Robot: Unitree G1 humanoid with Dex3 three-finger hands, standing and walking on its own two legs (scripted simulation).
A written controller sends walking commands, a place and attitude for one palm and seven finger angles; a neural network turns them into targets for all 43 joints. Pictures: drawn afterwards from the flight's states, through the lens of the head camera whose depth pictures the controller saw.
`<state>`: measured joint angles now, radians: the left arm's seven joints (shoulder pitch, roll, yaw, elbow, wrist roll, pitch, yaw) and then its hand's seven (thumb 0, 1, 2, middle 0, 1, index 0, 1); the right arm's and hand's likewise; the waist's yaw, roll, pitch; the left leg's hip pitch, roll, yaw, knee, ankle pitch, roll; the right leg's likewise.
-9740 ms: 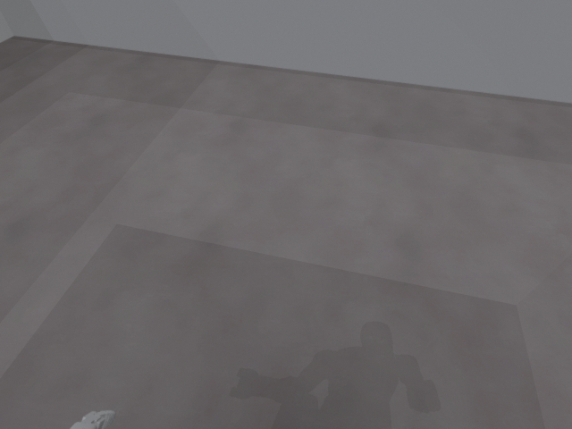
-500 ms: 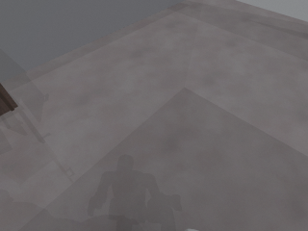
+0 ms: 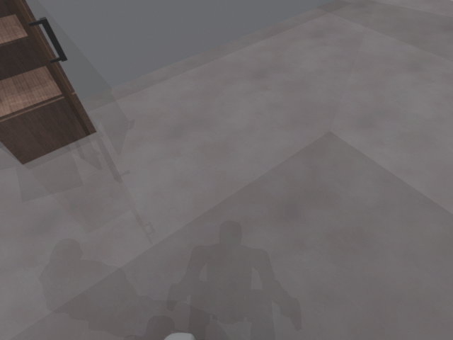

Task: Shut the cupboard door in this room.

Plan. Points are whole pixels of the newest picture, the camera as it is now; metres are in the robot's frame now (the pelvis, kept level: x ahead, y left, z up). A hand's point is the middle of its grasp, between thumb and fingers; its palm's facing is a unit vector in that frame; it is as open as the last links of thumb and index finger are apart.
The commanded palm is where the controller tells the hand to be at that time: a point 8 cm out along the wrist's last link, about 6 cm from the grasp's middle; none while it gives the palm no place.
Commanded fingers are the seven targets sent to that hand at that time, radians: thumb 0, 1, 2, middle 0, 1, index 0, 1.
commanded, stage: stand and wait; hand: left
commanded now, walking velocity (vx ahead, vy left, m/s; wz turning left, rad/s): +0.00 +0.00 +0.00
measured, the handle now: (48, 41) +1.06 +0.74 -0.01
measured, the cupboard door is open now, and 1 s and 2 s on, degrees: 86 86 86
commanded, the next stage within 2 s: turn or walk to find it in 0.28 s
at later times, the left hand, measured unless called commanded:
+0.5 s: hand out of the picture -0.02 +0.21 -0.18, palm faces +0.11 -0.97 -0.20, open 7.4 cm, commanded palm none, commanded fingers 0.00 0.90 0.90 -0.20 -0.30 -0.20 -0.30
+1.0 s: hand out of the picture +0.01 +0.26 -0.15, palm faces +0.23 -0.93 -0.27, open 7.4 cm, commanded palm none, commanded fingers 0.00 0.90 0.90 -0.20 -0.30 -0.20 -0.30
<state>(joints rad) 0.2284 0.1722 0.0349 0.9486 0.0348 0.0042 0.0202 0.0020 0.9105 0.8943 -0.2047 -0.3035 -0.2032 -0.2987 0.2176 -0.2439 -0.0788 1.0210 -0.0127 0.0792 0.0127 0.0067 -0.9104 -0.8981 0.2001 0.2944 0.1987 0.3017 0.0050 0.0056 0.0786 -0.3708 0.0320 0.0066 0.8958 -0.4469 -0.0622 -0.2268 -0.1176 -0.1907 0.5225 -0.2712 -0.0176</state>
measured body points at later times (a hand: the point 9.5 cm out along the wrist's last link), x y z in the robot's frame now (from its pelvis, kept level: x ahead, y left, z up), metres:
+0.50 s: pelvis -0.02 +0.03 -0.01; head -0.02 +0.02 +0.44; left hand -0.03 +0.26 -0.16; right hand +0.05 -0.20 -0.16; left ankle -0.04 +0.15 -0.73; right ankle -0.02 -0.09 -0.74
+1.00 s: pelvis -0.06 +0.04 +0.00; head -0.03 +0.04 +0.45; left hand +0.00 +0.31 -0.13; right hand +0.02 -0.19 -0.16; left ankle -0.04 +0.15 -0.74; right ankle -0.05 -0.10 -0.71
